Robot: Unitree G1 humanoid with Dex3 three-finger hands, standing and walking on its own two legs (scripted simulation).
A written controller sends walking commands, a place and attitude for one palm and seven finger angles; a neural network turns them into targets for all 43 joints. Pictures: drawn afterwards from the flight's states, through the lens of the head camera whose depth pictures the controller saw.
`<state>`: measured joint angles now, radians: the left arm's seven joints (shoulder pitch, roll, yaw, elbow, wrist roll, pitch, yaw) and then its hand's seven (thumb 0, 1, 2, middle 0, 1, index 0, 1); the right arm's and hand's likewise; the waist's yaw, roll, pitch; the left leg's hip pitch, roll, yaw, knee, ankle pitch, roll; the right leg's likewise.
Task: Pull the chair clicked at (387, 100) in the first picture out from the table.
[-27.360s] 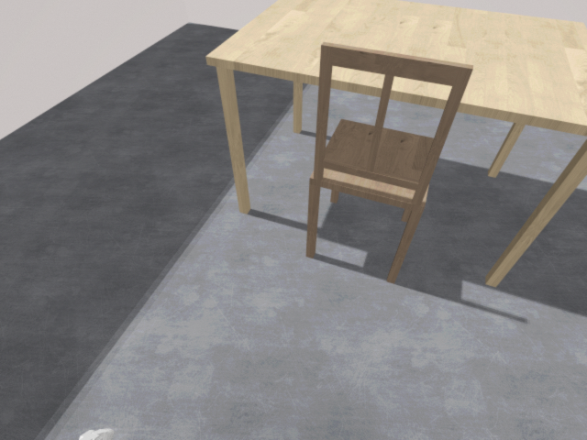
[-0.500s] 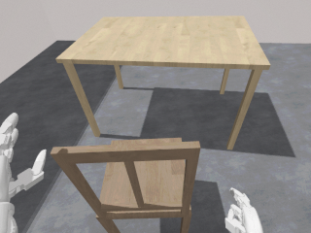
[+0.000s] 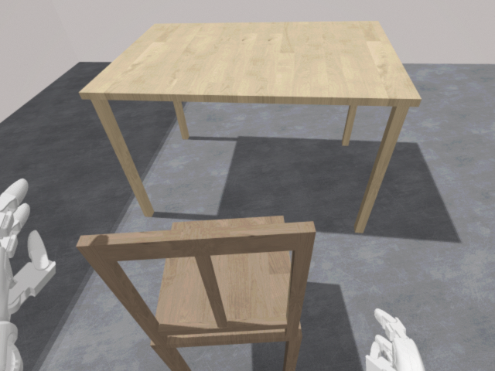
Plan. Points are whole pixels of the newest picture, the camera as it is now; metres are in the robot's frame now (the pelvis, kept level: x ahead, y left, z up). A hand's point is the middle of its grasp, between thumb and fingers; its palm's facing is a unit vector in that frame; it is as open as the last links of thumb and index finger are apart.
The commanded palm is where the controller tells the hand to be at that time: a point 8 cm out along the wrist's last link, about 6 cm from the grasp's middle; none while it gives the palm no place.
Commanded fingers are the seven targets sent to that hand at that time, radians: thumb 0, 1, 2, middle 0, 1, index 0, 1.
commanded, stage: step back with the hand held close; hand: left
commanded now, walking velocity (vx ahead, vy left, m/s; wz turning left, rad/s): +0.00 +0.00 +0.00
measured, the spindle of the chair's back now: (213, 294) +0.28 +0.11 -0.08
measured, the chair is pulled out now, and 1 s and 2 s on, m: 0.58 0.58 0.58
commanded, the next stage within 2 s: none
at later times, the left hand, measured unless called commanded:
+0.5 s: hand (33, 283) +0.17 +0.28 +0.16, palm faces +0.41 -0.75 -0.51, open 7.4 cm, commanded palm +0.11 +0.31 +0.18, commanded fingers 0.00 0.90 0.90 -0.20 -0.30 -0.20 -0.30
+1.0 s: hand (17, 307) +0.14 +0.28 +0.16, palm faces +0.46 -0.74 -0.49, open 7.4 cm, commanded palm +0.07 +0.31 +0.18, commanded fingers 0.00 0.90 0.90 -0.20 -0.30 -0.20 -0.30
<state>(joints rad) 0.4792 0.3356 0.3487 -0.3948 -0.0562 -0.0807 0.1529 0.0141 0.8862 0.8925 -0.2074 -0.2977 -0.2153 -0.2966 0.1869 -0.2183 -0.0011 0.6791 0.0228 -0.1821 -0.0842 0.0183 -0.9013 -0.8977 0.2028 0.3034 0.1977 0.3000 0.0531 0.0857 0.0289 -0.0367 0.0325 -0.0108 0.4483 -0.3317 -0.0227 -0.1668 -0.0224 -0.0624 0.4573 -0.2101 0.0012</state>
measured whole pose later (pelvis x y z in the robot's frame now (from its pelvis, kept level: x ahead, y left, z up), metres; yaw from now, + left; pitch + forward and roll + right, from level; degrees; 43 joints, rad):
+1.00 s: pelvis -0.07 +0.01 -0.01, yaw +0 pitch +1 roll +0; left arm 0.54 0.41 0.43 -0.52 -0.03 -0.17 0.19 0.01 0.89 0.89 -0.21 -0.30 -0.22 -0.30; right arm 0.20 -0.21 -0.02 0.62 0.01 -0.10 -0.09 0.02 -0.90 -0.90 0.21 0.30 0.20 0.30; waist 0.01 -0.01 0.03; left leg -0.34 0.01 -0.01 0.60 -0.29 -0.01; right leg -0.42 -0.04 -0.05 0.51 -0.11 0.01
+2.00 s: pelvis -0.17 -0.03 +0.00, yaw -3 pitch +4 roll +0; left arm 0.63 0.47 0.42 -0.59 -0.05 -0.23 0.11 0.01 0.89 0.89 -0.21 -0.30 -0.22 -0.30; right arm 0.12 -0.18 -0.01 0.62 0.01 -0.08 -0.07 0.02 -0.90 -0.90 0.21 0.30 0.20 0.30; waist -0.02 -0.03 0.01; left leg -0.47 0.01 -0.01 0.81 -0.41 -0.03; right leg -0.27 -0.01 -0.01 0.45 -0.24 -0.01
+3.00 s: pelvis -0.34 -0.06 -0.01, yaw +0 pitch -3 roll +0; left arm 0.55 0.39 0.40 -0.48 -0.03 -0.20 0.15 0.01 0.89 0.89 -0.21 -0.30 -0.22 -0.30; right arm 0.25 -0.19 -0.01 0.65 0.01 -0.13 -0.08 0.02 -0.90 -0.90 0.20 0.30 0.20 0.30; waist -0.02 -0.04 0.00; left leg -0.26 -0.01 0.07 0.55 -0.24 0.04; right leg -0.23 -0.04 -0.06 0.63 -0.40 -0.01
